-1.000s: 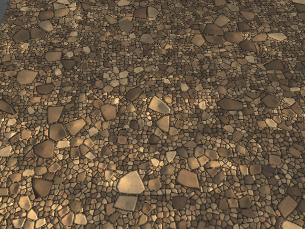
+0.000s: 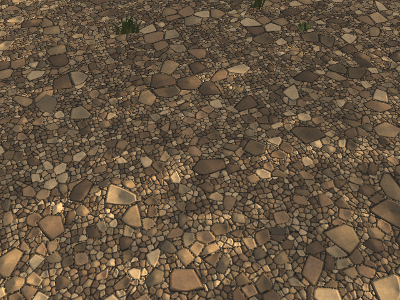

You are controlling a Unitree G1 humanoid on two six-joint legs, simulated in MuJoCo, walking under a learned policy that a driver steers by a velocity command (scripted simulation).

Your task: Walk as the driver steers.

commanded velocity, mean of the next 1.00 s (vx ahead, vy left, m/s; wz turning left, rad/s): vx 0.10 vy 0.00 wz -0.02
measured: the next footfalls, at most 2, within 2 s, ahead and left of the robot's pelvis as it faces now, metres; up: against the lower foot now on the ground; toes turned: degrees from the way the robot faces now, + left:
right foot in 0.60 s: +0.21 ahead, -0.11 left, +0.00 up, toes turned +0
left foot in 1.84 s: +0.55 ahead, +0.14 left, +0.00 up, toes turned +3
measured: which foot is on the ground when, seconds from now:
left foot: down 0.00-1.00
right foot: down 0.00-0.26, up 0.28-0.58, down 0.60-1.00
